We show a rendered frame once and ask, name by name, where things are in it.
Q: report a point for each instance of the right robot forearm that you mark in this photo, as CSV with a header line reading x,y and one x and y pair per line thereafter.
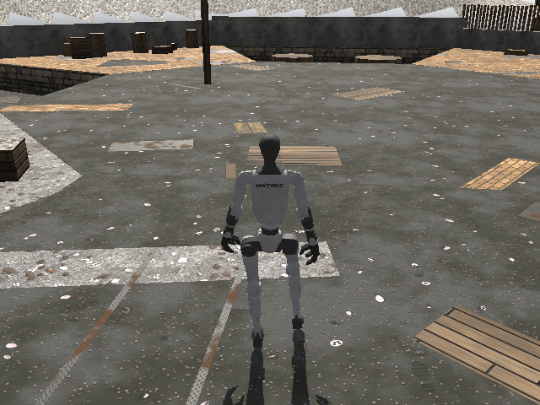
x,y
309,229

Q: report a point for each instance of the right robot upper arm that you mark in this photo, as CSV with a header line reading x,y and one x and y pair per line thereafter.
x,y
296,179

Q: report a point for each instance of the left robot hand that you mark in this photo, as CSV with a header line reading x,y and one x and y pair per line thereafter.
x,y
225,241

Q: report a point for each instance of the left robot forearm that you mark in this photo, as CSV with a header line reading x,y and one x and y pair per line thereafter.
x,y
230,224

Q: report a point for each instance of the left robot upper arm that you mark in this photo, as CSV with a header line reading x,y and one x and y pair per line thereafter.
x,y
243,179

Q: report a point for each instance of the right robot hand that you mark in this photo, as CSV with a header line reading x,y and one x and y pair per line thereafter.
x,y
314,250

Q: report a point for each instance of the left robot thigh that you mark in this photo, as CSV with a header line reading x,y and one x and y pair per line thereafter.
x,y
249,251

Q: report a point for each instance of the humanoid robot torso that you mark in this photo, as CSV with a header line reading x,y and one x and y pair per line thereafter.
x,y
269,197

